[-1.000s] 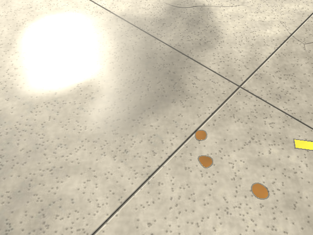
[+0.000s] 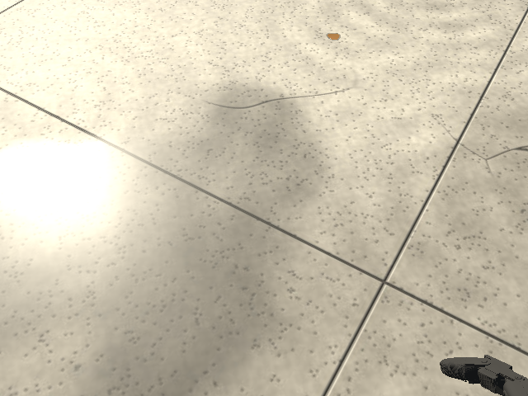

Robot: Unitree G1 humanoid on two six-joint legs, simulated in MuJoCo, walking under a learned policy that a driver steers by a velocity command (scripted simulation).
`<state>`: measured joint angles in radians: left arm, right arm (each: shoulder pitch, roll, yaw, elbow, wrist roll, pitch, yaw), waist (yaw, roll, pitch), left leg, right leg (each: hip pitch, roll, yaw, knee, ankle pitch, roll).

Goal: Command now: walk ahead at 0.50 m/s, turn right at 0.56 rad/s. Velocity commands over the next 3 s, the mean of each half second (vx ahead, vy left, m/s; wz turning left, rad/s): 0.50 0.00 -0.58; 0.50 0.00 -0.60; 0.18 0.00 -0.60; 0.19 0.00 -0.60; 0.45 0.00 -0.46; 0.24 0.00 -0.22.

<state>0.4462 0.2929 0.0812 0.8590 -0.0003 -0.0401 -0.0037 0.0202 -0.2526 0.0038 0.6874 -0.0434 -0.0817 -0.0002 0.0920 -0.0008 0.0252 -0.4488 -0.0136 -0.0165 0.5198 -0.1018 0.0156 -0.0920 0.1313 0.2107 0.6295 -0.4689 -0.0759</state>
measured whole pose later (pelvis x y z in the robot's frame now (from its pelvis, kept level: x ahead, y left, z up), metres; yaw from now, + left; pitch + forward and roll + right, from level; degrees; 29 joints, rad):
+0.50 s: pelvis +0.24 -0.04 +0.00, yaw -18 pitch +2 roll +1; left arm 0.02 0.26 0.03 0.65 0.05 0.00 -0.07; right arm 0.42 -0.26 -0.04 0.88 -0.02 -0.06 -0.01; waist -0.07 -0.01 0.05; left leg 0.07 0.06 0.28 0.42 -0.46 -0.04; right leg -0.50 0.01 -0.10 0.59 -0.20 -0.13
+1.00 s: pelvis +0.50 -0.14 +0.01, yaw -36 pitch +2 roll -1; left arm 0.47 0.30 0.07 0.81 0.01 -0.04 0.00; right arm 0.04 -0.26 -0.01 0.66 -0.03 -0.04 0.02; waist 0.10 0.02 0.03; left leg -0.54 0.02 -0.03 0.57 -0.10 -0.02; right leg 0.02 0.14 0.22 0.37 -0.39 -0.10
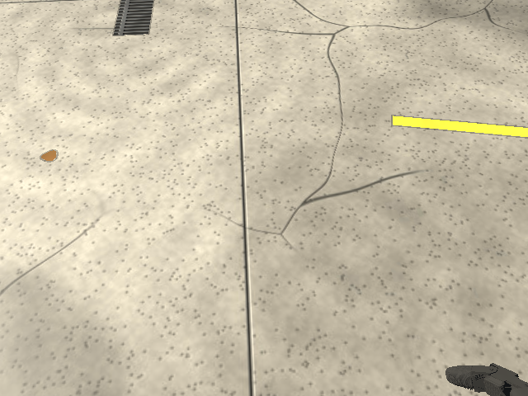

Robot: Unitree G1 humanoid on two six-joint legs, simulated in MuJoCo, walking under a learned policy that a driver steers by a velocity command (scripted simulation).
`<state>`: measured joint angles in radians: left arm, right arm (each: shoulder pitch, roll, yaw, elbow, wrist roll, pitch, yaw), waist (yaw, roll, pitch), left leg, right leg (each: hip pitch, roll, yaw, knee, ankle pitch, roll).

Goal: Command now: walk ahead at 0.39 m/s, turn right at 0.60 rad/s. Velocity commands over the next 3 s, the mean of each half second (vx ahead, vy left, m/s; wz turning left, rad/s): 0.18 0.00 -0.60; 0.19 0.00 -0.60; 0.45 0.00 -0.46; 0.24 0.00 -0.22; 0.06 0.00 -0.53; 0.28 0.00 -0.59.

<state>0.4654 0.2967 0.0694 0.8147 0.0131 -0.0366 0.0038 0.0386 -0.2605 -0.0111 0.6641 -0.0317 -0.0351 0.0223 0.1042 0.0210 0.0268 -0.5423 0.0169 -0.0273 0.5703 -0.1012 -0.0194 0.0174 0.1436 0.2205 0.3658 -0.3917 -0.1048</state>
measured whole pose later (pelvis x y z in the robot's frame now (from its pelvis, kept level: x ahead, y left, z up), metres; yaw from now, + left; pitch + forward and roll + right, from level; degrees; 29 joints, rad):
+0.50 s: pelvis +0.13 +0.00 +0.00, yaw -18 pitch +0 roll +1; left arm 0.14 0.27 0.05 0.65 0.03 0.05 -0.05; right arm 0.27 -0.29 -0.05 0.75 -0.02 0.00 -0.01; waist -0.03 0.01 0.06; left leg -0.22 0.10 0.26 0.57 -0.34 -0.01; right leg -0.36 0.00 -0.04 0.59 -0.26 -0.04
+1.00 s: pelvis +0.19 -0.01 +0.01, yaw -35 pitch +1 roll +0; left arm 0.31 0.30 0.08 0.73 0.02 0.03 -0.02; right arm 0.24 -0.29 -0.04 0.71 -0.03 -0.01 -0.02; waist 0.00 -0.02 -0.03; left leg -0.25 -0.02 -0.01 0.49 -0.26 0.03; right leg -0.37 0.16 0.18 0.71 -0.38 -0.07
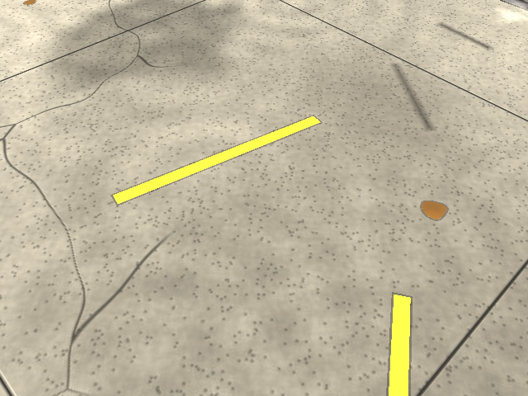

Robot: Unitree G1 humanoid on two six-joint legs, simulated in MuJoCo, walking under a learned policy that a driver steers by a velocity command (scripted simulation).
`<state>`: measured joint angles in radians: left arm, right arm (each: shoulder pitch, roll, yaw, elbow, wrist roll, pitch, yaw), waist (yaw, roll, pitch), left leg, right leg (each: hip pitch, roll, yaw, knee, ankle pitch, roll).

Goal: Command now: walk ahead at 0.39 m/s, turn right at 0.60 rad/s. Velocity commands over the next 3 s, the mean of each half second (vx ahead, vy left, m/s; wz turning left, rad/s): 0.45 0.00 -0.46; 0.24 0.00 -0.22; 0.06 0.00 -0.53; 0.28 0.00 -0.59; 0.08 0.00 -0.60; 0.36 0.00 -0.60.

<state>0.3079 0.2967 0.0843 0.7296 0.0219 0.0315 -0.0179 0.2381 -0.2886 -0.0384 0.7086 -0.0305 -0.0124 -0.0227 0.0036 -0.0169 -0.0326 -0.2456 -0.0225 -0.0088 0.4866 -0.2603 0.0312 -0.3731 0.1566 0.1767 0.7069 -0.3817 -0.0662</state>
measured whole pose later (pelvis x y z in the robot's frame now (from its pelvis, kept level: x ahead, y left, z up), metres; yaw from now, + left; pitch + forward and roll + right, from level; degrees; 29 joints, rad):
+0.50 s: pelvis +0.21 -0.08 -0.01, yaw -14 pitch +2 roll +0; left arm 0.09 0.25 0.03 0.70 0.04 -0.04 -0.03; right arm 0.44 -0.24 -0.03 0.89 0.00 -0.04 0.01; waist -0.07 0.00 0.06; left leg -0.21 0.07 0.06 1.09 -0.42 0.02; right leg -0.41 0.06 -0.06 0.59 -0.21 -0.09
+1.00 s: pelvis +0.40 -0.11 -0.01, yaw -21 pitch -1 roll -1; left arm 0.27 0.27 0.05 0.91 0.01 0.00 0.02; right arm 0.15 -0.23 -0.02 0.79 -0.01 -0.02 -0.03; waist 0.04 -0.03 0.10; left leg -0.36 0.02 0.11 0.52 -0.15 0.06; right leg -0.34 0.09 0.03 1.08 -0.53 -0.04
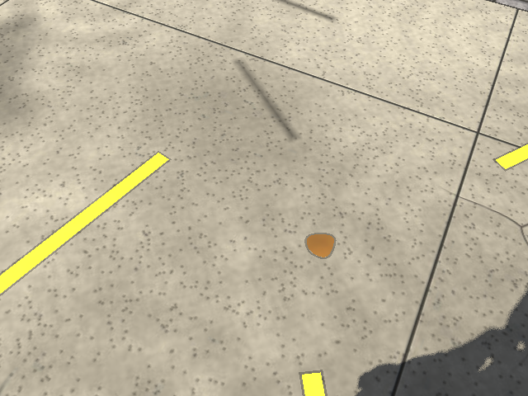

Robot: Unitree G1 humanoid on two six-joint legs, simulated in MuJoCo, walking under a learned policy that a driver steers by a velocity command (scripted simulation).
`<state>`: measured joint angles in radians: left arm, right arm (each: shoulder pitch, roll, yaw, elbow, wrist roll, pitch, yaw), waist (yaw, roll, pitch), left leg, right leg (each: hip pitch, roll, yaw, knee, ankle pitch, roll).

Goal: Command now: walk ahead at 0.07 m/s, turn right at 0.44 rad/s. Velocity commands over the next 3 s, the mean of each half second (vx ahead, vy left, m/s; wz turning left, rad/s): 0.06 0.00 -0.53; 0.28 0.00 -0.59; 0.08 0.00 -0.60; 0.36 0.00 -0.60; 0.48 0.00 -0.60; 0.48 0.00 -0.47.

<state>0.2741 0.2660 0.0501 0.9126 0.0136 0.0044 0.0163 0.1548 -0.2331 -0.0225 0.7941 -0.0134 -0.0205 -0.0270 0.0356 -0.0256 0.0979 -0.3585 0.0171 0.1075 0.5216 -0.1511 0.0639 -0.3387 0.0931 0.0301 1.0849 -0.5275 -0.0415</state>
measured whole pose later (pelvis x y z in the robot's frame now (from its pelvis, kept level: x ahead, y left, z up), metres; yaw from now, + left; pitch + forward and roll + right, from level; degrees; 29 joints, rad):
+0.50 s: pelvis +0.01 -0.04 +0.01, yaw -16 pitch +1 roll +1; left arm 0.26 0.26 0.06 0.80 0.01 0.04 0.00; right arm 0.19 -0.30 -0.07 0.80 -0.04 0.05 0.01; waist 0.01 0.04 0.03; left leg -0.49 0.04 0.02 0.98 -0.34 -0.03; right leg -0.21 0.07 0.05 0.41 -0.21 -0.09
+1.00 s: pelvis +0.16 -0.05 +0.01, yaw -33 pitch +1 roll -1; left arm 0.24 0.32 0.09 0.81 0.03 0.02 -0.04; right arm 0.25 -0.25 -0.03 0.77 -0.02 -0.04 -0.02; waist 0.00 -0.05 0.05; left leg -0.15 0.01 0.08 0.39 -0.24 0.03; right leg -0.51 0.06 0.05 1.05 -0.36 -0.01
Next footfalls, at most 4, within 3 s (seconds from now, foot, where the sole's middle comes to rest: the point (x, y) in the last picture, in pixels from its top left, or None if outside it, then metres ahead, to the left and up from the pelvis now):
0.32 right None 0.04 -0.12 -0.77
0.80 left None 0.22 0.03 -0.77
1.24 right None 0.23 -0.23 -0.77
1.72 left None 0.39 -0.12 -0.77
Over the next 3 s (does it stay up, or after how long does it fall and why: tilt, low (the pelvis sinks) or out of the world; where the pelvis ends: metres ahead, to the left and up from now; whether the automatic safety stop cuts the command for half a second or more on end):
stays up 0.39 -0.78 0.02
